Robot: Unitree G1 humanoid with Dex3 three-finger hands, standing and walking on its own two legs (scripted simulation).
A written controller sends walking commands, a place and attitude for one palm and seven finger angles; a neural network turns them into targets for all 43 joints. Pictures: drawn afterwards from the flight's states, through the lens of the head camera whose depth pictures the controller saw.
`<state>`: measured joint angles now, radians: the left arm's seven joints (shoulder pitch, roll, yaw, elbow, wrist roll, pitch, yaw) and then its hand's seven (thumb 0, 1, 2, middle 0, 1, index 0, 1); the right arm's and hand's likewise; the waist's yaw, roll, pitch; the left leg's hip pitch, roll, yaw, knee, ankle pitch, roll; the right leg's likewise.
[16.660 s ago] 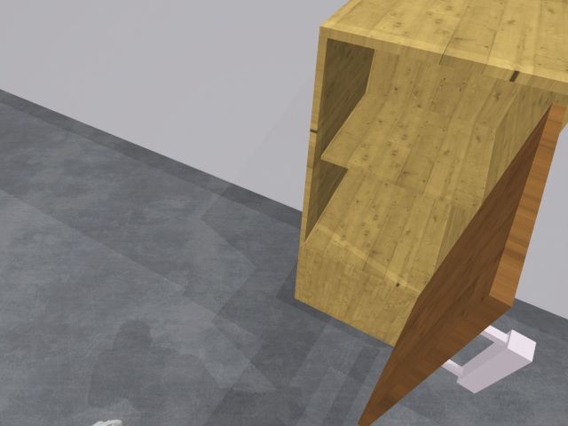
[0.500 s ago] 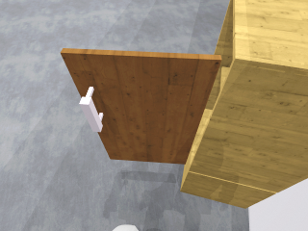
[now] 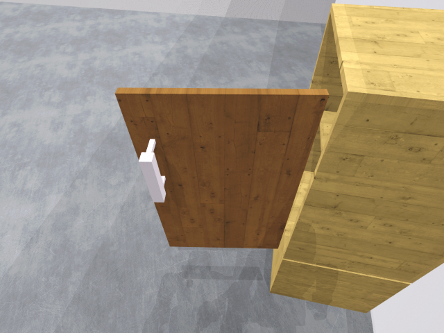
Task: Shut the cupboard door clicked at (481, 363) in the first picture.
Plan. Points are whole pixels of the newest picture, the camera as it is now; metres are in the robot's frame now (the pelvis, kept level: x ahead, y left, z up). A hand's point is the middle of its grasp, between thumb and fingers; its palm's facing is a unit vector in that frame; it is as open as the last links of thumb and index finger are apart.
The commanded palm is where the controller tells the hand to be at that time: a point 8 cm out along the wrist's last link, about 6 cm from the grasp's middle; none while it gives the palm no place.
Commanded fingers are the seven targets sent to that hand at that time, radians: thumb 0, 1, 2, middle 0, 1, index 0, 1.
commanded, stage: come to a stop and stand still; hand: left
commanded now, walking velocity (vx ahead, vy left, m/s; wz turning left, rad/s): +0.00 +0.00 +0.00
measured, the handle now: (155, 171) +0.41 +0.18 +0.05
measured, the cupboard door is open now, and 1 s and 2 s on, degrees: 100 100 100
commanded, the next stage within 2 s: look again from close up in 1.06 s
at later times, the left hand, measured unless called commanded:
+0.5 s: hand out of the picture +0.04 +0.15 -0.16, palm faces -0.01 -0.98 -0.22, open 7.3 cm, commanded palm none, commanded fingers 0.00 0.90 0.90 -0.20 -0.30 -0.20 -0.30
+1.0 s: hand out of the picture +0.01 +0.11 -0.17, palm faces +0.02 -0.98 -0.18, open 7.3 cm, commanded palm none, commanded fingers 0.00 0.90 0.90 -0.20 -0.30 -0.20 -0.30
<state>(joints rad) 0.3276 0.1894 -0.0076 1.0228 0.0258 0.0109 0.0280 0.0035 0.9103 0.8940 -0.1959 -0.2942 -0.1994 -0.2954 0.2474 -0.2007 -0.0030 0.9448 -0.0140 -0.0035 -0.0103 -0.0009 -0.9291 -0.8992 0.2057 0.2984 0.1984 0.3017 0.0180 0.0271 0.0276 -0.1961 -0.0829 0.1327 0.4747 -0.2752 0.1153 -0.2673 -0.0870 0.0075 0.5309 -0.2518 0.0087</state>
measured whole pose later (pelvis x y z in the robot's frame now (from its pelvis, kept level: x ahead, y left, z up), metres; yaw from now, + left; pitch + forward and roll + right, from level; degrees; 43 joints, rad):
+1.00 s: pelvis +0.03 -0.06 +0.01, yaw +0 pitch -1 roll +1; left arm 0.29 0.13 -0.02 1.13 0.01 -0.02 0.03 0.00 0.91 0.89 -0.20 -0.29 -0.20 -0.30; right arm 0.25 -0.16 0.01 1.14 0.00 -0.02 -0.03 0.01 -0.92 -0.90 0.20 0.30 0.20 0.30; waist 0.01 0.00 0.05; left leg -0.11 -0.02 0.10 0.38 -0.26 0.03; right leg -0.18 -0.02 -0.03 0.44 -0.24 -0.01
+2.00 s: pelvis +0.02 -0.07 +0.01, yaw +0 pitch -1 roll +1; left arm 0.29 0.13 0.01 1.08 0.02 -0.01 0.04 0.00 0.91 0.89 -0.20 -0.29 -0.20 -0.30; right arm 0.26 -0.14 -0.01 1.10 -0.01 0.01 -0.03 0.01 -0.92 -0.90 0.20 0.30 0.20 0.30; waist 0.02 0.00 0.07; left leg -0.15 0.01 0.09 0.44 -0.27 0.00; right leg -0.22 0.00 -0.04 0.50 -0.26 -0.04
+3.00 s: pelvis +0.00 -0.06 +0.00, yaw +0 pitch -1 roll +1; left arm 0.30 0.14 -0.02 1.09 0.01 -0.03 0.04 0.00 0.91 0.89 -0.20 -0.29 -0.20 -0.30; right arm 0.27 -0.17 0.02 1.10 -0.01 -0.02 -0.03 0.02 -0.93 -0.90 0.20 0.30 0.20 0.30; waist 0.00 0.01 0.03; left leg -0.20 0.01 0.08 0.52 -0.30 0.01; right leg -0.11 0.01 -0.01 0.51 -0.39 -0.03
